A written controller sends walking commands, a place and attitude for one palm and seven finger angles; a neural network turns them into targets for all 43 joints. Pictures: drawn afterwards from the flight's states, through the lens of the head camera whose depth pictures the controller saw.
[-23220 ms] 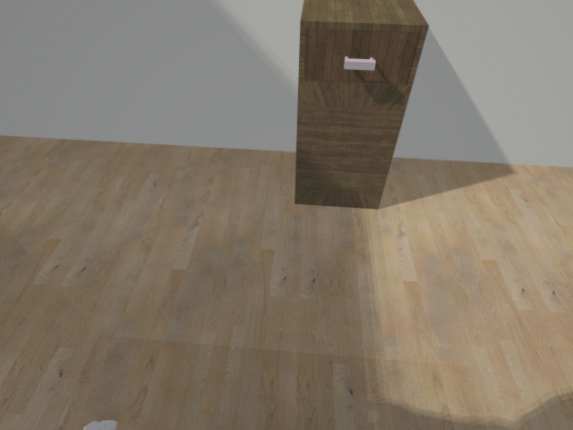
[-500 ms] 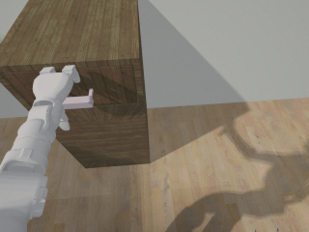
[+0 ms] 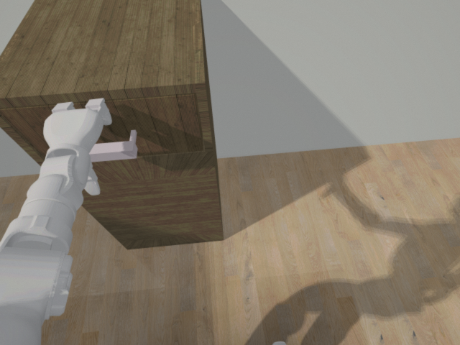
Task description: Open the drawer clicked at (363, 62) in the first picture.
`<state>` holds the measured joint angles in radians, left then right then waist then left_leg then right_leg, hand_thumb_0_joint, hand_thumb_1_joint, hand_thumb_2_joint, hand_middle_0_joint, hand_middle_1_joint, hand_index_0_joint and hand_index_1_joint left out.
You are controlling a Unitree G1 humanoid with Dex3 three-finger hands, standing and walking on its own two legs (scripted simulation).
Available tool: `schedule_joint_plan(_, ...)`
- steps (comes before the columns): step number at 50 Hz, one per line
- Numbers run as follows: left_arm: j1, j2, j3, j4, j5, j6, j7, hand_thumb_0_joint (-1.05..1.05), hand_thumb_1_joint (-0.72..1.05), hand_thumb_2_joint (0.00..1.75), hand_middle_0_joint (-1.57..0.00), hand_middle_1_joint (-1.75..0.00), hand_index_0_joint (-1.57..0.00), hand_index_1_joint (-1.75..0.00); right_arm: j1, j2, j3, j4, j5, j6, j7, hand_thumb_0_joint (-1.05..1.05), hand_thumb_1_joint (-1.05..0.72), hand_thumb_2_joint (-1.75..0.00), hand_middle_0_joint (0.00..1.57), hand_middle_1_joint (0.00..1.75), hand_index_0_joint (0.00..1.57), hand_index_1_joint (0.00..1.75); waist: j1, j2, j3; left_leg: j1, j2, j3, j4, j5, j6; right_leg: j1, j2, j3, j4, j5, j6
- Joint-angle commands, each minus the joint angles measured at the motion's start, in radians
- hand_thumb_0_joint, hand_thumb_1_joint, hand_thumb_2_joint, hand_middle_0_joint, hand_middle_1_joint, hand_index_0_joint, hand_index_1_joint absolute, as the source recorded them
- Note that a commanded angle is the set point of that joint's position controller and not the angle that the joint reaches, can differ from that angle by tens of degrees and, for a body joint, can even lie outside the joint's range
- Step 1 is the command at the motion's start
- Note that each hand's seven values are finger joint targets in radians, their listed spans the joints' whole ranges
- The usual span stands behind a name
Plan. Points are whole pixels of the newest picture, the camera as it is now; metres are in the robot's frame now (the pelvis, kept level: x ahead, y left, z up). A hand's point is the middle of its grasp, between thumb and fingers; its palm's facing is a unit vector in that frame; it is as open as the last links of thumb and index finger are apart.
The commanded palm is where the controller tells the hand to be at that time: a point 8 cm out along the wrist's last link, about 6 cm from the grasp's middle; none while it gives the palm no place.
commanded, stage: lower the fingers behind the handle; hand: left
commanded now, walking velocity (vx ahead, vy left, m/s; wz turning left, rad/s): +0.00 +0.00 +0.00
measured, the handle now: (111, 143) +0.52 +0.25 +0.00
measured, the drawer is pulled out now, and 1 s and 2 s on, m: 0.00 0.00 0.00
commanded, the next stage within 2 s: close the thumb around the handle in 1.44 s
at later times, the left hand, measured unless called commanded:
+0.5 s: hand (97, 161) +0.46 +0.26 +0.02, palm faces -0.08 +0.00 -1.00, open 13.8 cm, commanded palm +0.45 +0.25 +0.07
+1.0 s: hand (112, 168) +0.47 +0.25 -0.02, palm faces -0.05 -0.03 -1.00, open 13.8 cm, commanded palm +0.45 +0.25 +0.04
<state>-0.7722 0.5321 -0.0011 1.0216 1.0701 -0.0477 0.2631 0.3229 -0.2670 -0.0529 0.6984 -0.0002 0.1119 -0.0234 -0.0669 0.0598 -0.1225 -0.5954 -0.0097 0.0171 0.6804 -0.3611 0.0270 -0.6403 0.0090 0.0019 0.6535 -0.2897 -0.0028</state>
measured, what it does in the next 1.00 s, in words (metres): stands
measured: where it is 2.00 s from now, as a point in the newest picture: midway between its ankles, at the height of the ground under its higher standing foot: outside the picture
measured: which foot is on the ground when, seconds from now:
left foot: down 0.00-1.00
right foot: down 0.00-1.00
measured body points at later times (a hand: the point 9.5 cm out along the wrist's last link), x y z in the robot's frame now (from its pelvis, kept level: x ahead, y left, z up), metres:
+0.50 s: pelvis +0.00 +0.01 -0.01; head +0.10 +0.00 +0.43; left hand +0.46 +0.26 +0.07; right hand +0.02 -0.27 -0.14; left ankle -0.03 +0.10 -0.72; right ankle +0.01 -0.12 -0.72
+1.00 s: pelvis -0.01 +0.00 -0.03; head +0.11 +0.00 +0.41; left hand +0.46 +0.25 +0.04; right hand +0.01 -0.27 -0.16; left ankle -0.03 +0.10 -0.72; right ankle +0.01 -0.12 -0.72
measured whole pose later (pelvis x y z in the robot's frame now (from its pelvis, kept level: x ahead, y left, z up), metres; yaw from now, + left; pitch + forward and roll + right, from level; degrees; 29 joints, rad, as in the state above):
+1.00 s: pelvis -0.01 +0.00 -0.03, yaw +0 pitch +22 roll -2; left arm -0.76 0.52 0.04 1.06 1.12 -0.11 0.37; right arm 0.34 -0.26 -0.05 0.72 -0.03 0.11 -0.01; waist -0.11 0.05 -0.16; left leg -0.83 0.00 0.01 0.88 -0.44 0.03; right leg -0.86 0.02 -0.01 0.82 -0.35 0.00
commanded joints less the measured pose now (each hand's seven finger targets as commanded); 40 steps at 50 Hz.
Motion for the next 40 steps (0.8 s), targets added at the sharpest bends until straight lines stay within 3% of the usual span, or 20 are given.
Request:
schedule_joint_plan(1,-0.376,0.228,0.021,-0.166,-0.021,-0.028,-0.031,0.0,-0.5,0.3,-0.3,-1.2,-0.3,-1.2,0.102,-0.161,-0.054,-0.074,0.006,-0.014,-0.028,0.0,-0.9,-0.9,0.2,0.3,0.2,0.3,-0.032,-0.094,-0.358,0.15,-0.012,0.009,-0.047,0.358,0.022,0.266,0.023,-0.006,-0.057,0.327,-0.023)
schedule_joint_plan(4,-0.407,0.246,0.045,-0.266,-0.012,-0.108,-0.035,0.0,-0.5,0.3,-0.3,-1.2,-0.3,-1.2,0.103,-0.153,-0.059,-0.077,-0.003,-0.014,-0.039,0.0,-0.9,-0.9,0.2,0.3,0.2,0.3,-0.027,-0.047,-0.375,0.183,-0.01,-0.004,-0.033,0.396,0.022,0.233,0.026,-0.005,-0.044,0.319,-0.03)
schedule_joint_plan(5,-0.415,0.246,0.048,-0.291,-0.007,-0.133,-0.025,0.0,-0.5,0.3,-0.3,-1.2,-0.3,-1.2,0.108,-0.147,-0.061,-0.076,-0.005,-0.016,-0.038,0.0,-0.9,-0.9,0.2,0.3,0.2,0.3,-0.022,0.011,-0.371,0.194,-0.01,-0.009,-0.028,0.401,0.017,0.201,0.027,-0.006,-0.035,0.299,-0.034)
schedule_joint_plan(8,-0.372,0.285,0.114,-0.306,0.003,-0.168,0.032,0.0,-0.5,0.3,-0.3,-1.2,-0.3,-1.2,0.108,-0.143,-0.063,-0.067,-0.016,-0.017,-0.029,0.0,-0.9,-0.9,0.2,0.3,0.2,0.3,0.002,0.053,-0.386,0.202,-0.007,-0.019,0.0,0.455,0.006,0.153,0.035,-0.016,0.002,0.289,-0.042)
schedule_joint_plan(9,-0.38,0.312,0.142,-0.305,0.006,-0.166,0.055,0.0,-0.5,0.3,-0.3,-1.2,-0.3,-1.2,0.109,-0.147,-0.062,-0.06,-0.02,-0.015,-0.025,0.0,-0.9,-0.9,0.2,0.3,0.2,0.3,0.004,0.049,-0.39,0.183,-0.006,-0.021,0.01,0.471,0.004,0.149,0.036,-0.019,0.013,0.297,-0.043)
schedule_joint_plan(13,-0.372,0.296,0.13,-0.203,0.026,-0.085,0.136,0.0,-0.5,0.3,-0.3,-1.2,-0.3,-1.2,0.105,-0.152,-0.057,-0.048,-0.021,-0.017,0.0,0.0,-0.9,-0.9,0.2,0.3,0.2,0.3,-0.004,0.035,-0.356,0.105,-0.008,-0.019,0.02,0.393,-0.003,0.098,0.039,-0.035,0.036,0.239,-0.044)
schedule_joint_plan(15,-0.378,0.293,0.119,-0.168,0.033,-0.041,0.149,0.0,-0.5,0.3,-0.3,-1.2,-0.3,-1.2,0.113,-0.158,-0.059,-0.044,-0.021,-0.016,0.004,0.0,-0.9,-0.9,0.2,0.3,0.2,0.3,-0.009,0.018,-0.409,0.106,-0.007,-0.015,0.027,0.41,-0.002,0.121,0.038,-0.034,0.045,0.266,-0.04)
schedule_joint_plan(18,-0.437,0.209,0.033,-0.147,0.029,0.007,0.127,0.0,-0.5,0.3,-0.3,-1.2,-0.3,-1.2,0.129,-0.159,-0.066,-0.041,-0.014,-0.021,0.006,0.0,-0.9,-0.9,0.2,0.3,0.2,0.3,-0.043,0.028,-0.43,0.15,0.0,-0.016,0.032,0.411,-0.003,0.097,0.039,-0.033,0.028,0.261,-0.035)
schedule_joint_plan(19,-0.47,0.17,0.0,-0.149,0.018,0.007,0.11,0.0,-0.5,0.3,-0.3,-1.2,-0.3,-1.2,0.139,-0.159,-0.068,-0.037,-0.015,-0.022,0.003,0.0,-0.9,-0.9,0.2,0.3,0.2,0.3,-0.068,0.004,-0.442,0.173,0.004,-0.024,0.038,0.418,-0.002,0.089,0.042,-0.033,0.021,0.265,-0.032)
schedule_joint_plan(21,-0.485,0.204,0.013,-0.148,0.008,-0.002,0.077,0.0,-0.5,0.3,-0.3,-1.2,-0.3,-1.2,0.148,-0.164,-0.067,-0.035,-0.011,-0.023,-0.009,0.0,-0.9,-0.9,0.2,0.3,0.2,0.3,-0.071,-0.024,-0.446,0.171,0.002,-0.028,0.034,0.38,0.007,0.104,0.039,-0.025,0.011,0.252,-0.028)
schedule_joint_plan(23,-0.486,0.237,0.036,-0.17,0.002,-0.031,0.052,0.0,-0.5,0.3,-0.3,-1.2,-0.3,-1.2,0.152,-0.162,-0.063,-0.035,-0.013,-0.024,-0.021,0.0,-0.9,-0.9,0.2,0.3,0.2,0.3,-0.061,-0.015,-0.458,0.169,-0.003,-0.029,0.038,0.381,0.011,0.118,0.037,-0.02,0.016,0.261,-0.029)
schedule_joint_plan(24,-0.507,0.22,0.019,-0.185,-0.001,-0.05,0.043,0.0,-0.5,0.3,-0.3,-1.2,-0.3,-1.2,0.152,-0.161,-0.061,-0.034,-0.016,-0.024,-0.026,0.0,-0.9,-0.9,0.2,0.3,0.2,0.3,-0.073,-0.006,-0.451,0.175,-0.002,-0.031,0.042,0.391,0.012,0.101,0.037,-0.02,0.015,0.266,-0.029)
schedule_joint_plan(28,-0.412,0.179,-0.008,-0.07,0.008,-0.063,0.024,0.0,-0.5,0.3,-0.3,-1.2,-0.3,-1.2,0.16,-0.157,-0.051,-0.022,-0.012,-0.027,-0.026,0.0,-0.9,-0.9,0.2,0.3,0.2,0.3,-0.073,-0.023,-0.3,0.087,-0.002,-0.031,0.042,0.308,0.012,0.025,0.039,-0.029,0.015,0.193,-0.035)
schedule_joint_plan(32,-0.395,0.235,0.044,-0.095,0.018,-0.089,0.04,0.0,-0.5,0.3,-0.3,-1.2,-0.3,-1.2,0.167,-0.157,-0.051,-0.032,-0.019,-0.021,-0.017,0.0,-0.9,-0.9,0.2,0.3,0.2,0.3,-0.045,0.02,-0.371,0.079,-0.001,-0.028,0.072,0.367,0.005,0.028,0.041,-0.029,0.059,0.232,-0.041)
schedule_joint_plan(33,-0.367,0.219,0.043,-0.092,0.014,-0.089,0.045,0.0,-0.5,0.3,-0.3,-1.2,-0.3,-1.2,0.17,-0.154,-0.051,-0.038,-0.021,-0.02,-0.012,0.0,-0.9,-0.9,0.2,0.3,0.2,0.3,-0.036,0.02,-0.387,0.07,-0.005,-0.021,0.079,0.382,0.006,0.046,0.043,-0.027,0.065,0.253,-0.041)
schedule_joint_plan(34,-0.362,0.255,0.082,-0.101,0.014,-0.095,0.052,0.0,-0.5,0.3,-0.3,-1.2,-0.3,-1.2,0.172,-0.159,-0.053,-0.035,-0.025,-0.017,-0.01,0.0,-0.9,-0.9,0.2,0.3,0.2,0.3,-0.029,-0.002,-0.408,0.06,-0.002,-0.021,0.088,0.412,0.007,0.068,0.041,-0.026,0.076,0.287,-0.041)
schedule_joint_plan(35,-0.335,0.267,0.092,-0.107,0.017,-0.097,0.061,0.0,-0.5,0.3,-0.3,-1.2,-0.3,-1.2,0.172,-0.157,-0.053,-0.039,-0.026,-0.014,-0.008,0.0,-0.9,-0.9,0.2,0.3,0.2,0.3,-0.02,0.014,-0.426,0.055,-0.003,-0.019,0.095,0.433,0.005,0.072,0.041,-0.024,0.087,0.304,-0.039)
schedule_joint_plan(37,-0.354,0.239,0.076,-0.141,0.026,-0.095,0.089,0.0,-0.5,0.3,-0.3,-1.2,-0.3,-1.2,0.17,-0.155,-0.06,-0.039,-0.03,-0.012,-0.001,0.0,-0.9,-0.9,0.2,0.3,0.2,0.3,-0.026,0.026,-0.454,0.064,0.0,-0.019,0.107,0.449,0.003,0.061,0.043,-0.027,0.097,0.31,-0.038)
schedule_joint_plan(40,-0.337,0.229,0.072,-0.116,0.031,-0.073,0.114,0.0,-0.5,0.3,-0.3,-1.2,-0.3,-1.2,0.17,-0.16,-0.061,-0.032,-0.028,-0.008,0.005,0.0,-0.9,-0.9,0.2,0.3,0.2,0.3,-0.04,-0.015,-0.423,0.036,0.002,-0.023,0.114,0.42,0.004,0.041,0.045,-0.029,0.096,0.291,-0.035)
